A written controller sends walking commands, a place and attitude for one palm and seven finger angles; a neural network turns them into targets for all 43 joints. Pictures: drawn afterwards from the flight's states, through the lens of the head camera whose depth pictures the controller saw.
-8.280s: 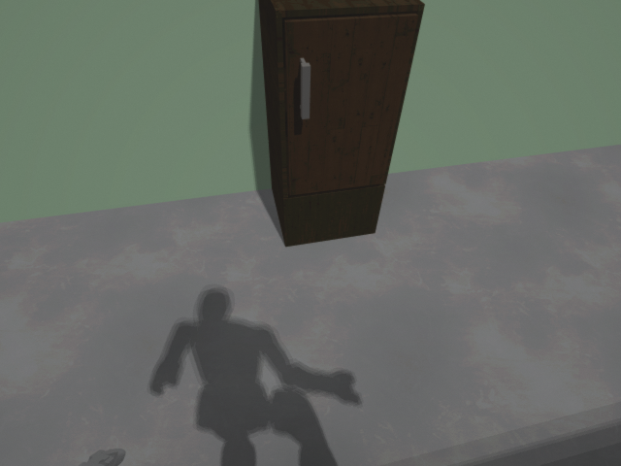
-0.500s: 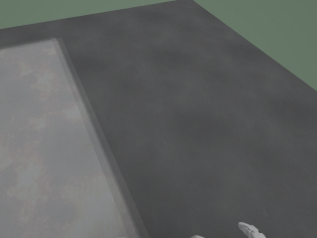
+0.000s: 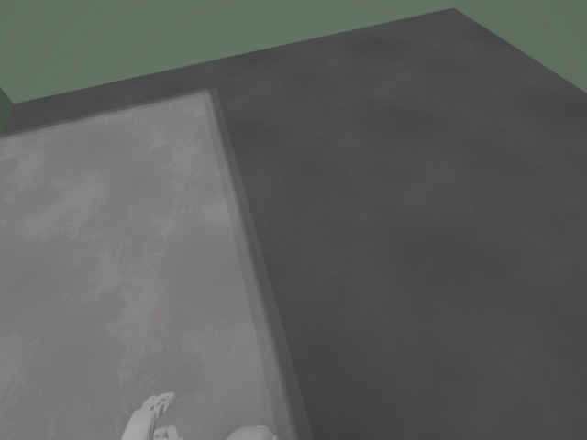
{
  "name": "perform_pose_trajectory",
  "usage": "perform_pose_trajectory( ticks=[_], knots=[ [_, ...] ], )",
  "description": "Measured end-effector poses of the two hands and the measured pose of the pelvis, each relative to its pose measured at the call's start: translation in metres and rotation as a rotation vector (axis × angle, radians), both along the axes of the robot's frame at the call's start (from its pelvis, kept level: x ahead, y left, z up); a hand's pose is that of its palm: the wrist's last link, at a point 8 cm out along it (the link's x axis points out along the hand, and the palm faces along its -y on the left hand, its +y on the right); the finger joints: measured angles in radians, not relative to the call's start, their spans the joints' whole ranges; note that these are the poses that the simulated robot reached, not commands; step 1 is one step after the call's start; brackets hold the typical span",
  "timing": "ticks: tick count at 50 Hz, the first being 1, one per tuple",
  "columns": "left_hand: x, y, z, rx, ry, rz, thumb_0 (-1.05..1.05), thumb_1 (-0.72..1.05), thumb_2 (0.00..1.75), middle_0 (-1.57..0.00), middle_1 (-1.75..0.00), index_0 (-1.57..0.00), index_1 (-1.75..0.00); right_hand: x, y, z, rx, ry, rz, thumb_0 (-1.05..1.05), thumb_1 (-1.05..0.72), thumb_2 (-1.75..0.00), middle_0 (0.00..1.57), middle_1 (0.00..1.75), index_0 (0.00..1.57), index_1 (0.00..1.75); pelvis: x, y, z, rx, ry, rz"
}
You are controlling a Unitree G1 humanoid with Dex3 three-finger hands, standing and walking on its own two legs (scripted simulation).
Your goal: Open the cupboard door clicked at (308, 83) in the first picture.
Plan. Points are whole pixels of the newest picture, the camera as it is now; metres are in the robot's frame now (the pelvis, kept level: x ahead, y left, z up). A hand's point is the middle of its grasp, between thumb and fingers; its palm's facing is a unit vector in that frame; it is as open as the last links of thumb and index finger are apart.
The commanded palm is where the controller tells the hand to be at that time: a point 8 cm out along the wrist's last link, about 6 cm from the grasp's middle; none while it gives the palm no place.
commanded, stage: turn to face it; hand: left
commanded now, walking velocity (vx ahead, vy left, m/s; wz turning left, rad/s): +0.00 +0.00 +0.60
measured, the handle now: out of the picture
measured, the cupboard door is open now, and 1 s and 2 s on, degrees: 0 0 0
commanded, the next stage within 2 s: none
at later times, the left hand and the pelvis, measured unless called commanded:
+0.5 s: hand out of the picture -0.05 +0.26 -0.18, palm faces +0.35 -0.90 -0.27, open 7.4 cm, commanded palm none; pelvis +0.00 +0.04 -0.01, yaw +19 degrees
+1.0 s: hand out of the picture +0.00 +0.21 -0.13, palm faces +0.55 -0.77 -0.32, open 7.4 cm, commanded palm none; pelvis +0.01 -0.02 +0.00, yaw +37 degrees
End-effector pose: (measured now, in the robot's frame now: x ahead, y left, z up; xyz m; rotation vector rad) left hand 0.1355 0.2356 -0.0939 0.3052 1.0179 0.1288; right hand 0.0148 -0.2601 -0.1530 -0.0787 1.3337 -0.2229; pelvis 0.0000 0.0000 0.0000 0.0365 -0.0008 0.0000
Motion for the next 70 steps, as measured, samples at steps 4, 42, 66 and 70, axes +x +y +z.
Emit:
perform_pose_trajectory(
  ticks=[4,42,66,70],
  knots=[
    [-0.032,0.0,0.002,0.001,0.044,0.076,0.0,0.9,0.9,-0.2,-0.3,-0.2,-0.3,0.014,-0.007,0.004,0.011,0.006,0.061,0.01,-0.91,-0.89,0.2,0.3,0.2,0.3,0.001,-0.006,0.006,0.014,-0.007,0.059],
    [-0.138,0.051,-0.014,-0.025,0.004,0.564,0.0,0.91,0.9,-0.2,-0.29,-0.2,-0.3,0.16,0.07,0.01,0.004,-0.096,0.582,0.01,-0.9,-0.89,0.2,0.3,0.2,0.3,0.007,0.002,-0.005,-0.023,-0.001,0.524],
    [-0.313,-0.057,-0.043,-0.149,0.209,1.003,0.0,0.9,0.9,-0.2,-0.3,-0.2,-0.3,0.239,0.139,0.024,-0.024,-0.137,0.991,0.01,-0.91,-0.89,0.2,0.3,0.2,0.3,-0.005,-0.012,-0.006,-0.012,-0.007,0.865],
    [-0.347,-0.058,-0.058,-0.176,0.259,1.074,0.0,0.9,0.9,-0.2,-0.29,-0.2,-0.3,0.244,0.178,0.032,-0.008,-0.235,1.059,0.01,-0.91,-0.89,0.2,0.3,0.2,0.3,-0.013,-0.005,-0.013,-0.017,-0.015,0.899]
  ],
)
